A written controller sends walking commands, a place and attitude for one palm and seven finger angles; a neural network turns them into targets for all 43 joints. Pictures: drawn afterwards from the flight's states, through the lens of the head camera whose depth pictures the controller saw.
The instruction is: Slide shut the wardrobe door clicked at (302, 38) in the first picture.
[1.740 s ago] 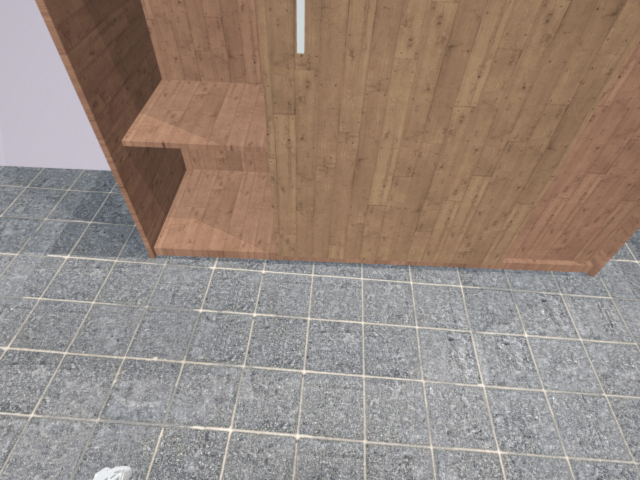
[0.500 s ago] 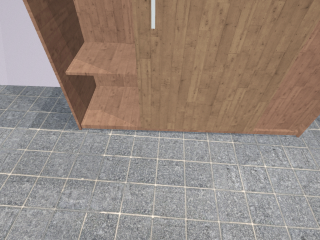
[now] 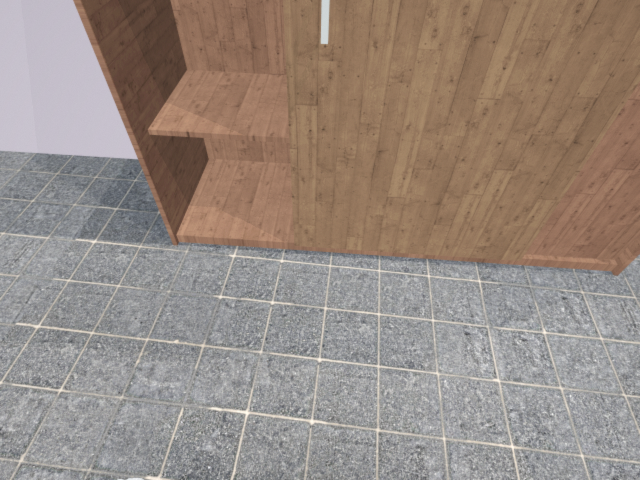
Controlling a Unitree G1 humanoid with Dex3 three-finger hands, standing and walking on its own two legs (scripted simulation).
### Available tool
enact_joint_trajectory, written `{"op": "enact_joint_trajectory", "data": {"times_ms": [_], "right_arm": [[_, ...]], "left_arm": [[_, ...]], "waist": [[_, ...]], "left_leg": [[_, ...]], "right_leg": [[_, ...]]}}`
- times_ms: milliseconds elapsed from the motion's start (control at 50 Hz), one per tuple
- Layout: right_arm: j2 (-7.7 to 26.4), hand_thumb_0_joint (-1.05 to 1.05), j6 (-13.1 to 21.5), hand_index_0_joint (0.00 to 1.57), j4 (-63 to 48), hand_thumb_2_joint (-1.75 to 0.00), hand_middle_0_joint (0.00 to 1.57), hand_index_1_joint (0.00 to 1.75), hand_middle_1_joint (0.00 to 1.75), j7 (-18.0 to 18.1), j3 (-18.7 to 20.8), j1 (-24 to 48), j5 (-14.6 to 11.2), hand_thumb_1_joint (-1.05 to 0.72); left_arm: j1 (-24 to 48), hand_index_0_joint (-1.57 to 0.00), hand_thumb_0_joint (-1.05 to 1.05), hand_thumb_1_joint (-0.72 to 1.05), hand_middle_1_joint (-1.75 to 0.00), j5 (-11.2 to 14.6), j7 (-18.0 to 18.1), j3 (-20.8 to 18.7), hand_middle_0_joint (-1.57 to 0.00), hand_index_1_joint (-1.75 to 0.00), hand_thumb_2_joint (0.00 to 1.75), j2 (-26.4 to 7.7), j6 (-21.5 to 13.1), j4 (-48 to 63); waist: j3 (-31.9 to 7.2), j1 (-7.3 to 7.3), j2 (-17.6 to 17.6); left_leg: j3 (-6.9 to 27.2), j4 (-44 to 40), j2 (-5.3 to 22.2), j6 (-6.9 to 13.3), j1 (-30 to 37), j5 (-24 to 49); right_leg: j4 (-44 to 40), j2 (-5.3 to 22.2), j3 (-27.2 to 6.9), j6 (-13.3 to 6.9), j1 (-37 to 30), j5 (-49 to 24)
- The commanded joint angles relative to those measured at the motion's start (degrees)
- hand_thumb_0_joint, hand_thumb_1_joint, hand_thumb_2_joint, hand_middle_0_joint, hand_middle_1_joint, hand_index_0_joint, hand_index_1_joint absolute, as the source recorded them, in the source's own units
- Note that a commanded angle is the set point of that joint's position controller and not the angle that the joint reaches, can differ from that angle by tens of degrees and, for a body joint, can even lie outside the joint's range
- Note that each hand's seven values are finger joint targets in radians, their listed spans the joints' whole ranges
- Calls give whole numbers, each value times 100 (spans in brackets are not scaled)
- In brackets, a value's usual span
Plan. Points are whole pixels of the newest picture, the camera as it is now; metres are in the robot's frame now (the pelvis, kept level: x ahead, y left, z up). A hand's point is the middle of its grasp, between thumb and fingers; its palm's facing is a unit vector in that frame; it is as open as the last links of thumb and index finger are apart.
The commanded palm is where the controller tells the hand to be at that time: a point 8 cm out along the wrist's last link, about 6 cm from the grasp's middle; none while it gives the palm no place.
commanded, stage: walk to a spot facing it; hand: right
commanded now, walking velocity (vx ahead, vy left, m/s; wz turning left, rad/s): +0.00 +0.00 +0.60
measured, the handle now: (325, 5) +1.04 +0.03 +0.17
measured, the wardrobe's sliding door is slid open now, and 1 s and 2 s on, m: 0.49 0.49 0.49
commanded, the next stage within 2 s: none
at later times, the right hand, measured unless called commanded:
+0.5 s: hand out of the picture +0.05 -0.19 -0.16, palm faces -0.15 +0.97 -0.19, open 7.4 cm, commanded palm none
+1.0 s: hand (418, 337) +0.39 -0.16 -0.17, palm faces -0.52 +0.83 -0.18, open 7.4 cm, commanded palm none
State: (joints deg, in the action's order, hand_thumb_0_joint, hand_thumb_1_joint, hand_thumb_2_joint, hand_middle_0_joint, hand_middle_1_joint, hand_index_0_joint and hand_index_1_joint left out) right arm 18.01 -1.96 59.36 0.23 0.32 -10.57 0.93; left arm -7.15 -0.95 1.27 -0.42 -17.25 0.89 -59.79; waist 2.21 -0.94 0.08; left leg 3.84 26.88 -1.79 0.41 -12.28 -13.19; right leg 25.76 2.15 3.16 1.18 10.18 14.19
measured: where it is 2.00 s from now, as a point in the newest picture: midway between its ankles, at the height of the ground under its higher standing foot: (324, 464)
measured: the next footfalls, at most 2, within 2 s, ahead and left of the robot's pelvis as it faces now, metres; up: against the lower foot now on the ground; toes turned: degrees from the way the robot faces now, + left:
right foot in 0.62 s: +0.21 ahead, -0.11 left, +0.00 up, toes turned +16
left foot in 1.20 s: +0.23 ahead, +0.12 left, +0.00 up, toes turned +47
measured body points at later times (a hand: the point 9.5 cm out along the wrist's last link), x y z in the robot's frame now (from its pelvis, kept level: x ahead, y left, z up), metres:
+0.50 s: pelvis +0.05 +0.00 +0.00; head +0.07 +0.00 +0.45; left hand +0.10 +0.27 -0.13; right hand +0.06 -0.24 -0.14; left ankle +0.00 +0.10 -0.74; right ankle +0.12 -0.13 -0.69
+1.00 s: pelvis +0.20 -0.05 +0.00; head +0.24 -0.06 +0.45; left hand +0.04 +0.14 -0.13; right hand +0.42 -0.21 -0.16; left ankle +0.16 +0.10 -0.66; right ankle +0.17 -0.12 -0.74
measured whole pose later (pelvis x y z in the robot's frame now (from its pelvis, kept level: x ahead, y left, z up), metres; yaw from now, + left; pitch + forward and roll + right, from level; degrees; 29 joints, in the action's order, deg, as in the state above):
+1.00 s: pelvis +0.20 -0.05 +0.00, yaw +33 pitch +0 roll +2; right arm 14.6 -3.6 53.0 -1.7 5.4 -8.5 2.0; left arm -21.9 -1.3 2.7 -1.2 -9.1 -1.9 -58.7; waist 3.9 1.1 2.5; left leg -2.5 62.9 2.5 -2.8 -34.6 -12.3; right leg 24.8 3.3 17.1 -3.1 4.3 20.3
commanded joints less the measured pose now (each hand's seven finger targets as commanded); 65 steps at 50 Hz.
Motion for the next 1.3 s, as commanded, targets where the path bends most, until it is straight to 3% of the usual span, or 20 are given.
{"op": "enact_joint_trajectory", "data": {"times_ms": [0, 80, 140, 160, 180, 200, 300, 480, 560, 580, 600, 640, 680, 760, 1040, 1120, 1160, 1180, 1220, 1280], "right_arm": [[695, 0, -27, 20, -692, -90, 20, 30, 30, -12, 251, -15, 18, -90], [389, 0, -55, 20, -855, -90, 20, 30, 30, -89, 325, -409, 21, -90], [318, 0, 16, 20, -724, -90, 20, 30, 30, -181, 426, -1233, 67, -90], [791, 0, 124, 20, -680, -90, 20, 30, 30, -121, 524, -1546, 146, -90], [1065, 0, 163, 20, -734, -90, 20, 30, 30, -17, 543, -1724, 69, -90], [990, 0, 213, 20, -812, -90, 20, 30, 30, 43, 557, -1509, 28, -90], [448, 0, 450, 20, -806, -90, 20, 30, 30, -13, 465, -1142, 18, -90], [432, 0, 451, 20, -603, -90, 20, 30, 30, 1, 523, -1559, 84, -90], [490, 0, 381, 20, -753, -90, 20, 30, 30, -2, 597, -982, 63, -90], [291, 0, 368, 20, -829, -90, 20, 30, 30, -24, 582, -834, 39, -90], [-123, 0, 342, 20, -925, -90, 20, 30, 30, -102, 535, -962, -39, -90], [3, 0, 351, 20, -1005, -90, 20, 30, 30, -110, 535, -711, 53, -90], [-40, 0, 259, 20, -856, -90, 20, 30, 30, -237, 587, -621, 127, -90], [-272, 0, 42, 20, -661, -90, 20, 30, 30, -245, 551, -1022, 84, -90], [-376, 0, -77, 20, -1222, -90, 20, 30, 30, -209, 414, 968, 72, -90], [-213, 0, 72, 20, -1215, -90, 20, 30, 30, -153, 455, 477, 79, -90], [341, 0, 245, 20, -911, -90, 20, 30, 30, -73, 599, -785, 111, -90], [965, 0, 289, 20, -793, -90, 20, 30, 30, 18, 707, -1309, 28, -90], [978, 0, 197, 20, -907, -90, 20, 30, 30, 115, 725, -951, -72, -90], [457, 0, 185, 20, -1192, -90, 20, 30, 30, 154, 568, 89, -26, -90]], "left_arm": [[-216, -20, 0, 90, -30, 17, 51, -310, -20, -30, 90, -863, -35, 545], [-46, -20, 0, 90, -30, 8, 30, -442, -20, -30, 90, -967, -91, 794], [370, -20, 0, 90, -30, -22, -36, -439, -20, -30, 90, -901, -51, 973], [340, -20, 0, 90, -30, 21, -83, -368, -20, -30, 90, -420, 18, 1107], [613, -20, 0, 90, -30, -4, -106, -321, -20, -30, 90, -302, -13, 1368], [690, -20, 0, 90, -30, 4, -116, -349, -20, -30, 90, -487, -40, 1370], [36, -20, 0, 90, -30, -45, -191, -399, -20, -30, 90, -214, -185, 1031], [584, -20, 0, 90, -30, 18, -204, -366, -20, -30, 90, 83, -318, 1411], [-281, -20, 0, 90, -30, 64, -119, -396, -20, -30, 90, -21, -423, 1227], [-1045, -20, 0, 90, -30, 67, -19, -447, -20, -30, 90, -318, -474, 982], [-1762, -20, 0, 90, -30, -40, 29, -605, -20, -30, 90, -1013, -495, 807], [-1600, -20, 0, 90, -30, -33, 20, -511, -20, -30, 90, -928, -406, 919], [-978, -20, 0, 90, -30, -24, 24, -321, -20, -30, 90, -266, -450, 1007], [-1077, -20, 0, 90, -30, 25, 117, -204, -20, -30, 90, 39, -534, 809], [-1945, -20, 0, 90, -30, -64, 133, -338, -20, -30, 90, -63, -304, 230], [-1833, -20, 0, 90, -30, -31, 72, -428, -20, -30, 90, -348, -258, 309], [-1644, -20, 0, 90, -30, 90, -28, -429, -20, -30, 90, -326, -227, 554], [-1480, -20, 0, 90, -30, 134, -42, -364, -20, -30, 90, 80, -219, 852], [-874, -20, 0, 90, -30, 74, 55, -351, -20, -30, 90, 157, -166, 1124], [-880, -20, 0, 90, -30, -18, 36, -359, -20, -30, 90, 144, 35, 943]], "waist": [[-181, 131, -203], [-447, -34, -1177], [-353, -549, -293], [18, -652, 1683], [407, -675, 2220], [561, -510, 1448], [-34, -29, 608], [-13, -281, 843], [-143, 166, 831], [-402, 480, 230], [-809, 698, -1609], [-273, 515, -1210], [589, 128, -646], [79, -118, -991], [276, 424, -774], [-259, 118, -872], [-1075, -526, -59], [-1575, -587, 1157], [-1380, -450, 836], [-371, 160, 308]], "left_leg": [[497, 338, 417, 75, -820, 845], [-284, 2139, 102, -108, -835, -1122], [-202, 831, 260, -5, 489, -1165], [1915, -848, 1274, 409, 717, -2219], [3893, -2087, 2145, 846, 217, -2631], [4040, -2294, 2030, 944, -170, -3121], [2040, -1513, 1281, 979, 323, -785], [2075, -1271, 1156, 1040, 473, -81], [1824, -485, 803, 757, -723, -42], [1486, 410, 402, 562, -1423, -108], [614, 2206, -373, 242, -2644, -1508], [84, 4120, 116, 30, -2917, -1847], [-141, 4397, 475, -63, -2712, -845], [-333, 4553, 436, -256, -2316, -102], [-993, 2294, 481, -146, -2370, -466], [-1256, 1277, 106, 135, -1174, -703], [-431, 195, 734, 528, 1445, 1559], [2273, 167, 2535, 1475, 2651, 5149], [1898, 26, 2354, 1647, 2061, 4691], [959, -470, 1676, 1135, 140, 3281]], "right_leg": [[-216, 899, -546, -311, -99, -228], [-578, 1830, -937, -909, 169, -449], [651, 1463, -316, -523, 1442, 1472], [2793, 410, 521, 61, 2668, 2354], [3901, -31, 47, 137, 3398, 2268], [4192, 174, -555, 67, 3231, 1527], [3590, 342, -343, 209, 2658, 197], [1946, 71, -134, 225, 2168, 377], [383, -152, -41, 141, -23, 69], [-171, 185, -330, 56, -1314, 226], [-806, 1878, -2336, -389, -2363, 1472], [-1597, 2824, -3377, -991, -862, 2243], [-1653, 2004, -1907, -613, 211, 1261], [-932, 1415, 17, -199, -136, -2919], [-317, 1839, 801, -782, -1329, -4332], [825, 1887, 1152, -598, -1395, -5706], [3250, 1600, 1407, -92, 350, -3922], [5091, 371, 1210, 370, 2254, 1948], [5462, 519, -228, 258, 2618, 1991], [4572, 656, -235, 356, 2048, 1143]]}}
